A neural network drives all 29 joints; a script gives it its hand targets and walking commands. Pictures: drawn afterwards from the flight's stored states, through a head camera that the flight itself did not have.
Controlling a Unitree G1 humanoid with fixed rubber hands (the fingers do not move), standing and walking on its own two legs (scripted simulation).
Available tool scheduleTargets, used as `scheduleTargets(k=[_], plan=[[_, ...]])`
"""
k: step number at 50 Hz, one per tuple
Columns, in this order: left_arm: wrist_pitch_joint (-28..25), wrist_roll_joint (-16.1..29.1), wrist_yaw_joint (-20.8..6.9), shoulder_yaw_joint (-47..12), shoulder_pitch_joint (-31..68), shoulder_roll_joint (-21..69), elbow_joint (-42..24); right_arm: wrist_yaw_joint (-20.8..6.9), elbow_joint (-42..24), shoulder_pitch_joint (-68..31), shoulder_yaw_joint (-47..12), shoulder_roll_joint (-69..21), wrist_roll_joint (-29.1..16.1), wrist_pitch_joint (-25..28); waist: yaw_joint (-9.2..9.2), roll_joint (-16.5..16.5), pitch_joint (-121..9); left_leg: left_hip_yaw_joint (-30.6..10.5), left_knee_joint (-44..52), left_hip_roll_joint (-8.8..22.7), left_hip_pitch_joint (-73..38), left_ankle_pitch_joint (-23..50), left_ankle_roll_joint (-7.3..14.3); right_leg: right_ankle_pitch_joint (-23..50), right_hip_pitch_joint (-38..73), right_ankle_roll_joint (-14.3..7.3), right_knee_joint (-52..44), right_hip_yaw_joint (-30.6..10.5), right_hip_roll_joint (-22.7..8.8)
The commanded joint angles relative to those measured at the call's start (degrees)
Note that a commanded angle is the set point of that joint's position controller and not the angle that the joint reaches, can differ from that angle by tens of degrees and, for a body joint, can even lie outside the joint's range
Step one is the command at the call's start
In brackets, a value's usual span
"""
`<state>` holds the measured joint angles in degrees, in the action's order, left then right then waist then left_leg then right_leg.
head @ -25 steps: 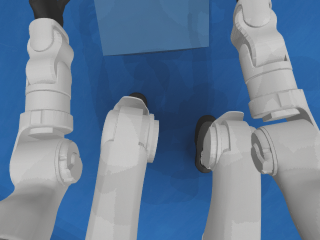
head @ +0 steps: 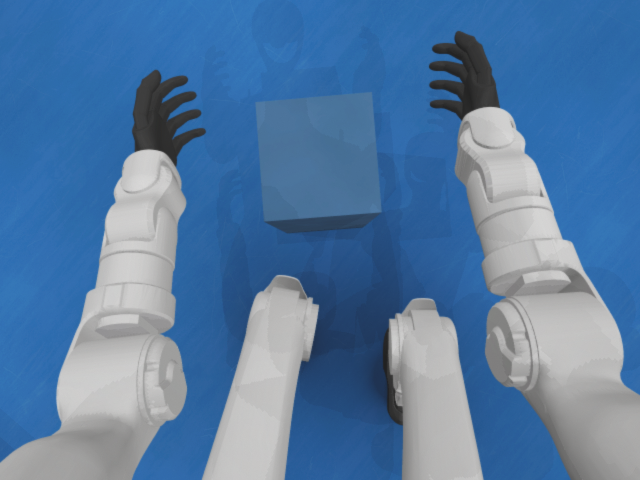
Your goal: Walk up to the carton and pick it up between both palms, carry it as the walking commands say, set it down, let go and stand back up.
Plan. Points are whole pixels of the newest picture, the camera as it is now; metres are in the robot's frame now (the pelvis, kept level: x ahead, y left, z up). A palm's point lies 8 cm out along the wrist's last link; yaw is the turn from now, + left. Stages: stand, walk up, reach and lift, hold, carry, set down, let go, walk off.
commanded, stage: set down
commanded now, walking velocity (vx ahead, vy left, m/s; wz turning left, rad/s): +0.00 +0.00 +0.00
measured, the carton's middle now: (320, 177) +0.48 +0.08 -0.35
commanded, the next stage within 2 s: let go in 0.58 s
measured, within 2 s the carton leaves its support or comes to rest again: neither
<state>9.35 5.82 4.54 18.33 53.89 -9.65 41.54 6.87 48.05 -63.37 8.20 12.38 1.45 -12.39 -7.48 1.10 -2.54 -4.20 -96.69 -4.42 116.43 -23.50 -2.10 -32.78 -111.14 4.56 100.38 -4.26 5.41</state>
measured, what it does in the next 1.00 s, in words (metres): rises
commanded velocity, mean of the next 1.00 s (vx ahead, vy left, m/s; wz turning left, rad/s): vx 0.00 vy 0.00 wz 0.00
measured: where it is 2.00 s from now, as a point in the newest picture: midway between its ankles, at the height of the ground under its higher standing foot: (346, 371)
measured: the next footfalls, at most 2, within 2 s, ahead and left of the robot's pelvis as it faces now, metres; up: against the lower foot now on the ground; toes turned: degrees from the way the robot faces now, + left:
none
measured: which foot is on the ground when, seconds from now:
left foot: down 0.00-1.00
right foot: down 0.00-1.00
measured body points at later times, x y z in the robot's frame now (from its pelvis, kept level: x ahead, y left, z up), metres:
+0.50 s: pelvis +0.05 +0.01 +0.13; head +0.32 +0.04 +0.49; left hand +0.46 +0.26 +0.02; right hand +0.55 -0.09 +0.03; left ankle +0.13 +0.12 -0.47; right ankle +0.08 -0.14 -0.47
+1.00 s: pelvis +0.07 +0.00 +0.23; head +0.25 +0.02 +0.63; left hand +0.33 +0.25 +0.12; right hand +0.39 -0.17 +0.12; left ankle +0.13 +0.12 -0.47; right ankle +0.08 -0.14 -0.47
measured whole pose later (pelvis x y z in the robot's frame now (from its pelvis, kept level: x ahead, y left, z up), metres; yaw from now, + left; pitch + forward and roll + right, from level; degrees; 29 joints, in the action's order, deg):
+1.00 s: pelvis +0.07 +0.00 +0.23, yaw +1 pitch +24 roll +0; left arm 3.8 -4.6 -6.8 10.7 10.1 -8.7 27.3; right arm 6.1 28.8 -13.6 8.0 4.5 6.4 -6.1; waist -4.2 1.7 0.3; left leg -3.6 -44.0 -2.2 54.6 -12.9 -0.3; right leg -19.3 -50.7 2.4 46.3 -7.0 2.7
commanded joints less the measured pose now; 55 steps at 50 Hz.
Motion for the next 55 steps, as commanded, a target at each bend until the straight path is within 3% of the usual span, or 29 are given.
scheduleTargets(k=[1,4,7,11,14,15,16,21,22,23,26,27,28,29,30,32,35,37,40,41,42,43,45,50,51,52,53,54,55], plan=[[0.05,-0.73,-0.92,2.23,4.71,-10.02,-10.08,-0.3,-13.42,-11.48,-4.02,0.0,-0.75,-0.68,-7.29,8.22,-66.25,12.82,16.13,-1.6,-48.45,13.99,-1.07,7.35,36.67,-1.17,-19.92,8.1,2.61],[-0.13,-1.48,-1.96,2.79,3.81,-9.74,-8.48,-0.46,-11.49,-8.5,-3.03,-2.23,0.27,-0.88,-7.52,8.63,-59.78,12.71,19.75,-1.41,-46.95,12.42,-0.79,7.48,37.47,-0.77,-22.92,7.54,2.32],[-1.62,-0.36,-3.36,2.56,3.47,-7.11,-5.26,-0.53,-8.28,-7.51,-0.88,-1.75,2.36,0.21,-4.4,9.1,-51.4,11.56,21.97,-0.83,-44.33,12.72,-1.11,8.9,36.16,-0.64,-25.72,6.74,1.74],[-3.44,0.84,-4.75,0.91,-0.71,-3.7,-5.97,0.16,-11.11,-5.05,2.13,0.53,5.68,2.48,-0.04,6.16,-56.93,9.67,25.58,-0.56,-54.36,21.59,-1.66,16.53,39.39,-0.91,-28.96,6.43,2.43],[-4.66,0.85,-5.45,0.47,-0.34,-3.51,-7.36,0.13,-8.98,-2.58,3.0,0.4,6.99,3.59,1.09,5.11,-56.65,7.79,28.08,-0.48,-59.76,28.43,-1.94,18.84,38.32,-1.32,-30.67,6.5,2.41],[-4.74,-0.55,-5.22,0.99,-0.92,-3.7,-9.91,-0.05,-12.31,-2.31,2.31,-0.61,6.1,4.1,-0.37,2.76,-61.45,7.21,28.89,-0.2,-67.82,33.34,-2.06,20.49,38.76,-1.24,-32.02,6.9,2.88],[-4.87,-1.27,-4.9,1.4,-1.36,-4.49,-10.01,-0.3,-10.55,-1.52,3.06,0.54,6.06,4.22,-0.27,2.25,-60.29,6.43,28.95,0.36,-69.91,35.85,-2.19,19.8,36.03,-1.32,-32.72,6.88,2.95],[-5.21,-5.14,-3.65,3.56,-5.46,-3.16,-14.94,-2.55,-11.06,2.8,0.48,-1.97,2.68,4.94,-5.18,-1.27,-61.06,5.09,32.91,1.45,-83.01,47.57,-2.32,23.08,34.16,-1.66,-38.4,6.07,3.52],[-4.61,-5.37,-3.52,3.02,-7.2,-2.08,-15.67,-3.0,-13.42,2.07,-0.08,-3.08,2.32,4.95,-4.5,-0.34,-63.02,4.32,34.19,1.67,-87.22,50.14,-2.08,23.5,35.09,-1.32,-39.4,6.74,3.96],[-4.75,-6.49,-3.4,3.58,-7.66,-2.58,-16.68,-3.3,-13.47,2.79,0.6,-2.88,1.95,5.14,-5.3,-2.17,-61.73,4.45,34.32,2.06,-88.49,51.62,-2.29,22.45,32.82,-1.35,-40.75,6.3,4.04],[-4.8,-7.84,-4.12,4.21,-8.03,-2.38,-17.0,-3.52,-13.66,4.27,1.61,-2.34,3.31,5.46,-4.6,-1.92,-58.82,4.7,37.29,1.97,-86.9,48.94,-1.92,24.93,38.26,-1.6,-44.08,4.77,3.25],[-4.98,-8.45,-4.43,4.93,-8.77,-3.76,-15.77,-3.38,-14.47,3.82,1.48,-3.04,3.71,5.51,-4.77,0.58,-58.77,5.02,38.05,1.9,-86.21,47.72,-1.6,25.16,40.12,-1.08,-44.61,5.06,2.91],[-5.12,-8.46,-4.79,4.48,-8.07,-3.1,-15.18,-3.32,-13.04,5.46,2.63,-3.03,4.6,5.45,-3.01,0.26,-56.36,5.12,38.79,1.89,-84.65,45.68,-1.6,24.38,39.54,-1.16,-45.51,4.95,2.61],[-5.08,-8.73,-5.35,4.54,-8.56,-2.56,-12.68,-3.5,-10.48,5.94,3.08,-3.4,5.45,5.21,-3.31,0.6,-53.46,5.58,39.6,1.75,-82.16,42.91,-1.62,23.27,40.07,-1.17,-45.69,4.75,2.12],[-5.11,-9.76,-5.8,4.36,-9.57,-3.01,-12.12,-3.3,-10.79,7.11,4.3,-3.7,6.67,5.33,-1.8,1.21,-54.32,5.69,39.97,1.86,-82.5,41.4,-1.85,23.02,41.96,-1.29,-46.3,4.92,2.28],[-5.13,-9.29,-6.95,2.81,-13.09,-1.95,-9.33,-2.7,-10.14,9.79,3.74,-4.56,7.86,5.23,-1.1,1.31,-51.24,6.79,42.21,1.28,-79.58,34.81,-1.73,22.43,47.14,-1.54,-47.78,4.45,1.62],[-5.6,-8.92,-9.07,0.23,-22.74,-1.69,-12.57,-1.38,-16.51,19.26,2.43,-6.35,8.24,5.35,0.12,4.48,-55.72,7.18,44.51,0.6,-82.45,31.63,-0.51,26.6,60.67,-1.49,-49.5,4.0,0.76],[-5.84,-8.75,-10.42,-0.96,-24.07,-4.23,-15.64,0.22,-20.11,23.59,3.09,-7.03,8.15,5.74,2.33,5.17,-55.86,6.76,45.9,0.42,-85.76,29.13,0.4,26.48,65.68,-1.02,-51.41,4.51,0.38],[-6.01,-9.24,-11.32,-3.68,-30.23,-5.57,-18.86,1.41,-24.6,32.29,3.12,-5.68,8.09,6.04,2.02,1.08,-52.04,6.47,49.58,0.67,-92.09,25.53,0.44,22.78,69.08,-1.59,-55.19,3.98,-0.54],[-6.14,-9.32,-11.23,-2.68,-30.36,-7.48,-19.56,1.43,-26.4,32.19,3.29,-4.24,7.67,6.26,1.56,1.89,-47.49,6.26,50.93,0.74,-91.16,22.89,0.75,19.39,68.31,-1.52,-56.62,4.01,-0.7],[-6.3,-9.86,-11.25,-3.6,-31.94,-8.08,-21.35,1.22,-28.13,33.98,1.38,-6.21,6.25,6.29,-0.01,0.08,-43.54,6.13,52.78,0.9,-92.16,20.73,1.23,17.04,68.27,-1.88,-58.22,3.67,-0.66],[-6.2,-10.13,-11.23,-5.02,-37.6,-6.16,-21.33,0.58,-28.07,38.14,1.04,-5.87,6.04,7.09,1.23,-0.49,-40.25,5.28,54.62,1.18,-95.53,20.04,0.88,15.62,69.26,-2.24,-59.76,4.39,-0.78],[-6.86,-10.84,-11.2,-5.8,-41.42,-6.54,-21.9,-0.67,-28.68,39.99,-1.48,-5.78,4.49,8.18,-0.23,-0.98,-31.23,4.34,57.6,1.4,-96.29,16.26,1.38,11.61,68.95,-2.8,-62.51,4.21,-1.19],[-7.73,-9.26,-11.07,-10.8,-55.25,-4.41,-20.21,-3.97,-24.09,54.71,-3.7,-3.1,2.79,10.67,1.82,-2.36,-18.83,2.95,62.58,1.94,-100.59,14.6,0.79,11.54,75.29,-3.73,-66.91,4.15,-2.07],[-7.77,-8.52,-10.97,-11.7,-54.25,-4.88,-20.94,-4.49,-22.77,54.88,-3.67,-2.63,2.32,10.81,1.79,-4.23,-14.76,2.7,63.5,1.98,-99.36,12.68,0.43,10.15,74.76,-4.07,-67.52,3.95,-2.39],[-8.03,-8.27,-10.81,-12.44,-59.02,-4.77,-21.22,-4.86,-23.39,59.12,-4.13,-2.54,2.07,11.08,2.41,-2.78,-14.85,2.74,64.0,2.0,-101.5,12.87,0.55,10.96,77.89,-4.05,-67.67,4.34,-2.12],[-8.2,-8.11,-10.52,-13.03,-59.83,-5.17,-22.58,-5.5,-23.56,61.36,-5.16,-2.42,1.33,11.4,1.91,-4.71,-13.78,2.67,64.8,2.1,-103.07,12.52,0.25,11.14,78.9,-4.37,-68.45,4.47,-2.27],[-8.38,-8.07,-10.5,-13.83,-61.77,-4.84,-21.72,-5.74,-22.86,63.76,-4.51,-2.02,1.5,11.64,3.35,-2.84,-12.0,2.53,64.77,2.41,-104.02,13.7,0.13,12.99,78.63,-4.38,-68.74,4.45,-2.26],[-8.85,-7.57,-10.28,-14.19,-62.73,-6.05,-24.34,-5.93,-24.38,65.32,-4.71,-1.24,1.03,12.05,3.09,-4.31,-12.82,2.36,64.98,2.32,-105.38,14.6,-0.02,13.77,80.67,-4.55,-68.94,4.31,-2.01]])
